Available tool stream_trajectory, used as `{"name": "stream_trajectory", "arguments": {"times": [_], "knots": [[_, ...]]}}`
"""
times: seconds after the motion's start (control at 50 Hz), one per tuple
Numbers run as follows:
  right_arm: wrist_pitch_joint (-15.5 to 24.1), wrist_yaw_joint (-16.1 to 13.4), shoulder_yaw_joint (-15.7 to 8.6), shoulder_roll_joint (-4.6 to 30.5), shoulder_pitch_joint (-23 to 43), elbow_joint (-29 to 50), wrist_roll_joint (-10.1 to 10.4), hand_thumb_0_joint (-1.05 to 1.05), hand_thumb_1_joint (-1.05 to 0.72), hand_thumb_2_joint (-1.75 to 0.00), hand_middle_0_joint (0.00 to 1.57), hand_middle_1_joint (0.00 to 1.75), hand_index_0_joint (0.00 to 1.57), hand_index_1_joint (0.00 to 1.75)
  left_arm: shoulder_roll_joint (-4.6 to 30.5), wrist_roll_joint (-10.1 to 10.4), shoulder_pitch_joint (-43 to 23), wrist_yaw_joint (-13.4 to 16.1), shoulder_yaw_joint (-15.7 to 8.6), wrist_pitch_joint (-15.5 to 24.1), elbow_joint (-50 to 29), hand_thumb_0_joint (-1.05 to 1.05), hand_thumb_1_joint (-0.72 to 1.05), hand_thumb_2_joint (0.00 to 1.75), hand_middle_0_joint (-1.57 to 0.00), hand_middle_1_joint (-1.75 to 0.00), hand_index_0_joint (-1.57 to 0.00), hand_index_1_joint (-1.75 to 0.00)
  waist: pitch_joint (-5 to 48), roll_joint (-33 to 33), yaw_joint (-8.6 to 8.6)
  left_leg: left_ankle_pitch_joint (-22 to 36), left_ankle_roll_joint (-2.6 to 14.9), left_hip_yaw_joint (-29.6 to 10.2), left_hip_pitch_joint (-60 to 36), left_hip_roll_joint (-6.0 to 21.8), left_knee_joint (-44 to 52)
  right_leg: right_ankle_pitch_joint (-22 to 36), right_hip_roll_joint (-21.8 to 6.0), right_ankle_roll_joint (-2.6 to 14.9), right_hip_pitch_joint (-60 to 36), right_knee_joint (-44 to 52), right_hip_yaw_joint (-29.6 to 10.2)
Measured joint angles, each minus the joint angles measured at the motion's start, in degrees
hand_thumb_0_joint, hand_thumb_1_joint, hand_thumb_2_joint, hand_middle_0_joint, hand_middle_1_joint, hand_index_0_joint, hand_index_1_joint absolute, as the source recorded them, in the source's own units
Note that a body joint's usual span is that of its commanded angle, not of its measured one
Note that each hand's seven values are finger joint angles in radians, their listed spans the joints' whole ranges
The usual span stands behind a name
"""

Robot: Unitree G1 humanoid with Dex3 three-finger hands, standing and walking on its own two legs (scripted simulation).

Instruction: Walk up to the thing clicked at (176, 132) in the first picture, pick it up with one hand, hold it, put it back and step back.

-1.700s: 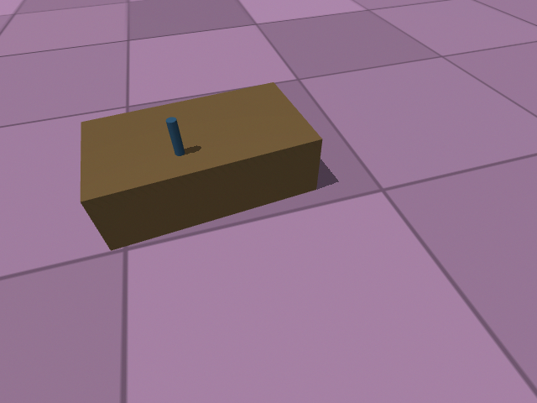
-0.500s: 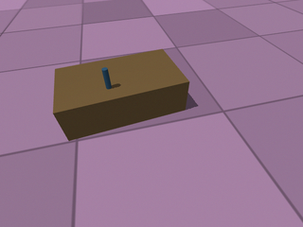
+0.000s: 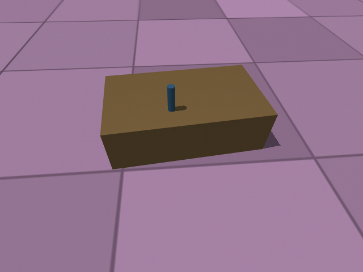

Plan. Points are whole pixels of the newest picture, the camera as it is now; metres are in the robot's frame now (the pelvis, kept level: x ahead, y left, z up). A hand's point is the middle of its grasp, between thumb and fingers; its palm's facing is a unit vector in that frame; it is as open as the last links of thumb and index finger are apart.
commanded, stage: walk up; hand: right
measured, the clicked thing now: (171, 98) +1.15 +0.00 -0.35
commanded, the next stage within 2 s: none
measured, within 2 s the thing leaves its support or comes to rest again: neither
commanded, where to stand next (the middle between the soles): +0.66 +0.16 m, yaw +6 degrees
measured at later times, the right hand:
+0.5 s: hand (257, 199) +0.36 -0.23 -0.13, palm faces -0.22 +0.90 -0.37, open 7.4 cm
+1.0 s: hand (229, 178) +0.44 -0.16 -0.14, palm faces -0.13 +0.93 -0.35, open 7.4 cm
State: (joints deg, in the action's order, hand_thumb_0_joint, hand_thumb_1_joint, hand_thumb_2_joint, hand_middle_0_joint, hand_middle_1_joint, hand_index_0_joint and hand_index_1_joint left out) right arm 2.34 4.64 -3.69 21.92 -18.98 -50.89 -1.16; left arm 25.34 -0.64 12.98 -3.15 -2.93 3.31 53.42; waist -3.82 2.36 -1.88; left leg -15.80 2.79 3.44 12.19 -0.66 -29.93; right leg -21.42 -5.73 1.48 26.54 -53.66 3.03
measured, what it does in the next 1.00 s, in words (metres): walks ahead: right foot, then left foot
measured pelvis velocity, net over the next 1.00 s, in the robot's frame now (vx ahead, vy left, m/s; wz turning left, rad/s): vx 0.38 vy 0.10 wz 0.13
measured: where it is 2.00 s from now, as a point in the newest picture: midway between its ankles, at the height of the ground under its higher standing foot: (147, 216)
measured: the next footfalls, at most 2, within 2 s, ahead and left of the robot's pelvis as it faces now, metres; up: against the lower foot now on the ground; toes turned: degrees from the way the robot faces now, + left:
right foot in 0.18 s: +0.23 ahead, -0.13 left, +0.00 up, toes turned -2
left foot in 0.56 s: +0.36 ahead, +0.20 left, +0.00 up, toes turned +12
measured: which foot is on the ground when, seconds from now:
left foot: down 0.00-0.18, up 0.20-0.54, down 0.56-1.00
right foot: up 0.00-0.16, down 0.18-0.58, up 0.60-1.00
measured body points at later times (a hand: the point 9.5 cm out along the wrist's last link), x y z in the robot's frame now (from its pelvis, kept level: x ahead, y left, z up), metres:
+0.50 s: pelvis +0.20 +0.03 +0.00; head +0.23 +0.03 +0.45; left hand +0.18 +0.37 -0.10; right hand +0.37 -0.27 -0.10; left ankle +0.30 +0.18 -0.71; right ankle +0.19 -0.12 -0.73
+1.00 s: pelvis +0.38 +0.10 +0.00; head +0.40 +0.10 +0.45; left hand +0.42 +0.43 -0.11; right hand +0.45 -0.21 -0.12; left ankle +0.33 +0.19 -0.73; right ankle +0.52 -0.02 -0.72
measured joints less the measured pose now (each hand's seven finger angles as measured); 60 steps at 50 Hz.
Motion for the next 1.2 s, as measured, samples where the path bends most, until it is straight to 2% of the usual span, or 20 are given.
{"name": "stream_trajectory", "arguments": {"times": [0.06,0.16,0.2,0.24,0.3,0.42,0.5,0.56,0.58,0.6,0.66,0.7,0.84,0.96,1.04,1.06,1.08,1.12,1.16,1.2], "knots": [[0.4,0.0,0.3,0.3,-1.5,0.7,-0.1,0.0,-0.9,-0.9,0.21,0.3,0.21,0.3,-1.2,-0.3,0.1,-0.6,0.0,0.1,-0.9,0.0,0.91,0.9,-0.2,-0.3,-0.2,-0.3,-0.1,-1.2,-0.41,-1.3,0.14,-0.8,-2.9,-0.7,1.7,3.6,0.3,-0.27,1.0,8.0,0.0],[-0.1,-0.1,0.3,1.2,-2.7,1.6,0.1,0.01,-0.9,-0.9,0.21,0.3,0.21,0.3,-1.7,-0.6,1.1,-0.7,-0.5,1.1,-1.8,0.0,0.9,0.9,-0.2,-0.3,-0.21,-0.3,0.3,-3.4,-0.33,-7.3,-1.17,-2.1,-5.6,-0.5,-1.8,9.5,2.0,0.2,-3.2,19.0,0.7],[-0.4,-0.5,0.3,1.6,-2.8,1.8,0.3,0.01,-0.9,-0.9,0.21,0.3,0.21,0.3,-1.7,-0.9,1.3,0.0,-1.1,2.1,-2.6,0.0,0.9,0.9,-0.21,-0.3,-0.21,-0.3,0.3,-5.1,0.3,-10.9,-0.53,-3.8,-3.2,0.6,-10.8,11.0,3.4,0.02,-4.8,19.0,1.8],[-1.0,-1.1,0.3,1.9,-1.5,1.1,0.2,0.01,-0.91,-0.9,0.21,0.3,0.2,0.3,-2.1,-0.6,1.4,0.6,-0.9,2.8,-3.5,0.0,0.9,0.9,-0.21,-0.3,-0.21,-0.3,-0.1,-6.1,1.26,-12.0,-0.33,-6.1,1.9,-0.3,-23.7,7.9,3.3,-0.08,-5.7,16.6,3.0],[-0.9,-1.3,0.3,3.1,0.8,0.7,0.3,0.01,-0.91,-0.9,0.21,0.3,0.2,0.3,-3.1,-0.1,2.5,1.0,-0.2,3.0,-4.2,0.0,0.9,0.9,-0.21,-0.3,-0.21,-0.3,-0.4,-7.3,2.74,-9.0,-0.81,-6.4,8.9,-0.3,-32.4,6.6,2.8,-0.26,-9.5,18.9,3.9],[-0.6,0.1,-0.7,4.1,5.0,2.5,0.1,0.01,-0.91,-0.9,0.2,0.3,0.2,0.3,-2.3,-0.5,6.3,0.9,0.0,2.9,-4.4,0.0,0.9,0.9,-0.21,-0.3,-0.21,-0.3,-0.7,-6.7,4.42,-3.4,-2.69,-5.8,16.2,3.4,-21.1,5.5,1.6,-1.07,-16.1,24.6,4.9],[-0.7,1.0,-1.1,4.0,6.9,2.9,0.0,0.01,-0.91,-0.9,0.2,0.3,0.2,0.3,-0.5,-0.7,8.2,0.8,-0.3,2.5,-4.3,0.0,0.9,0.9,-0.21,-0.3,-0.21,-0.3,-0.8,-5.1,5.28,1.3,-2.46,-3.5,15.6,5.2,-10.3,2.5,0.3,-2.55,-19.1,24.5,5.8],[-0.1,1.2,-1.3,3.9,7.5,3.1,-0.2,0.01,-0.91,-0.9,0.2,0.3,0.2,0.3,0.7,-0.5,9.4,0.8,-0.4,1.7,-3.9,0.0,0.9,0.9,-0.21,-0.3,-0.21,-0.3,-0.3,-3.6,5.33,5.7,-1.61,-1.5,12.3,4.4,-4.6,-2.1,-1.6,-3.38,-20.0,20.3,5.9],[0.5,1.0,-1.4,3.7,7.9,3.3,-0.5,0.01,-0.91,-0.9,0.2,0.3,0.2,0.3,1.1,-0.4,9.3,1.0,-0.4,1.3,-3.5,0.0,0.9,0.9,-0.21,-0.3,-0.21,-0.3,-0.8,-2.3,5.21,6.8,-1.38,-0.6,12.0,3.3,-5.8,-3.7,-3.2,-2.33,-18.9,15.7,5.0],[1.0,0.6,-1.5,3.5,8.1,3.7,-0.6,0.0,-0.91,-0.9,0.2,0.3,0.2,0.3,0.9,-0.2,8.9,1.2,-0.4,0.7,-3.0,0.0,0.9,0.9,-0.21,-0.3,-0.21,-0.3,-1.2,-1.7,4.94,5.2,-1.1,-0.2,12.0,2.6,-7.9,-4.9,-3.4,-1.25,-16.5,8.9,2.6],[1.4,-0.3,-0.9,2.3,7.5,4.4,0.7,0.0,-0.91,-0.9,0.2,0.3,0.2,0.3,0.5,0.2,7.5,1.6,0.5,-0.5,-1.8,0.01,0.9,0.9,-0.2,-0.3,-0.2,-0.3,-1.1,-1.4,3.84,2.2,-0.2,0.1,9.8,2.0,-8.2,-4.2,0.1,1.05,-8.1,-8.3,-2.4],[1.5,-0.8,-0.2,1.1,6.5,4.3,1.0,0.0,-0.91,-0.9,0.2,0.3,0.2,0.3,0.6,0.5,7.0,1.4,0.6,-0.2,-1.7,0.01,0.9,0.9,-0.2,-0.3,-0.2,-0.3,-0.9,-0.3,3.38,2.3,0.07,0.6,6.8,1.4,-5.3,-1.0,0.5,1.36,-3.9,-10.8,-3.1],[2.2,-1.2,0.9,0.1,1.3,3.9,0.6,0.0,-0.9,-0.9,0.21,0.3,0.2,0.3,-0.6,0.0,5.7,0.2,0.2,-0.4,-2.4,0.0,0.91,0.9,-0.2,-0.3,-0.2,-0.3,-0.4,0.3,2.03,1.7,0.96,1.8,-1.4,-0.7,2.5,4.6,-0.7,-0.56,2.6,1.1,-2.4],[1.5,-1.3,0.4,1.3,-2.1,3.4,0.3,0.01,-0.9,-0.9,0.21,0.3,0.21,0.3,-1.9,-0.3,4.0,-0.5,0.0,-0.6,-2.6,0.0,0.91,0.9,-0.2,-0.3,-0.2,-0.3,-0.5,-1.7,0.43,-1.7,0.47,2.2,-5.6,-1.1,3.6,9.8,-0.4,-0.07,1.2,13.7,-1.0],[0.6,-1.4,0.2,2.0,-3.6,3.4,0.4,0.01,-0.9,-0.9,0.21,0.3,0.21,0.3,-2.0,-0.3,2.7,-0.3,-0.3,0.5,-3.1,0.0,0.9,0.9,-0.2,-0.3,-0.2,-0.3,-0.5,-3.1,-0.31,-7.1,-0.73,2.3,-6.4,-0.3,-1.0,11.7,2.1,0.8,-4.3,21.9,0.1],[0.4,-1.6,0.1,2.3,-3.7,3.3,0.5,0.01,-0.9,-0.9,0.21,0.3,0.2,0.3,-2.3,-0.5,2.2,0.1,-0.4,1.1,-3.4,0.0,0.9,0.9,-0.2,-0.3,-0.2,-0.3,-0.9,-4.3,-0.28,-9.0,-0.68,1.9,-5.6,0.8,-4.6,13.9,3.2,0.61,-5.1,22.2,0.5],[0.0,-1.9,0.1,2.3,-3.4,3.0,0.6,0.01,-0.9,-0.9,0.21,0.3,0.2,0.3,-2.6,-0.6,1.6,0.4,-0.5,1.6,-3.9,0.0,0.9,0.9,-0.2,-0.3,-0.2,-0.3,-1.4,-5.2,-0.18,-9.4,-0.47,0.9,-3.7,1.5,-10.3,13.0,3.9,0.3,-5.2,20.8,1.0],[-0.6,-2.2,0.6,2.1,-2.5,2.2,0.5,0.01,-0.91,-0.9,0.21,0.3,0.2,0.3,-2.8,-0.1,0.9,0.8,-0.2,2.2,-5.0,0.0,0.9,0.9,-0.2,-0.3,-0.2,-0.3,-1.8,-5.2,0.44,-11.6,-0.35,-1.1,1.4,0.6,-22.5,10.4,3.8,0.45,-5.7,18.9,1.0],[-0.9,-2.2,0.8,2.2,-1.5,1.7,0.6,0.01,-0.91,-0.9,0.2,0.3,0.2,0.3,-3.3,0.4,0.7,1.0,0.3,2.4,-5.8,0.0,0.9,0.9,-0.2,-0.3,-0.21,-0.3,-1.9,-5.5,1.04,-11.0,-0.51,-2.2,6.2,0.5,-29.5,9.5,3.5,0.58,-7.4,19.7,1.1],[-0.7,-1.9,0.8,2.6,-0.6,1.6,0.5,0.01,-0.91,-0.9,0.2,0.3,0.2,0.3,-3.7,0.5,1.1,1.1,0.7,2.5,-6.3,0.0,0.9,0.9,-0.2,-0.3,-0.21,-0.3,-1.7,-6.0,1.43,-8.8,-0.87,-2.8,9.8,1.7,-30.0,9.5,3.5,0.34,-9.3,21.4,1.2]]}}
